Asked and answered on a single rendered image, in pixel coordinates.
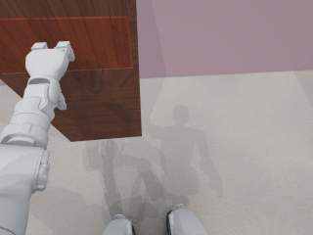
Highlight robot left upper arm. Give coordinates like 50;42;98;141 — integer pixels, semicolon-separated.
0;144;50;235

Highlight drawer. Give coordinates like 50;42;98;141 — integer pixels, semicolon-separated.
0;16;131;73

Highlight left robot forearm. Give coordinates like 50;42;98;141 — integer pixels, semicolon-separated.
0;74;61;150

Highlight left robot hand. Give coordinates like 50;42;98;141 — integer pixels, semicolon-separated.
25;41;75;111

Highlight robot thigh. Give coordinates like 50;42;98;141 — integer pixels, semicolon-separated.
103;218;132;235
168;209;207;235

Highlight cabinet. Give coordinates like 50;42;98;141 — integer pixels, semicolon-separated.
0;0;142;142

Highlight robot left thigh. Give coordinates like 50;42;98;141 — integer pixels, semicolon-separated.
103;218;132;235

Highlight robot right thigh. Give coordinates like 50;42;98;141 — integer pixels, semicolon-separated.
168;209;207;235

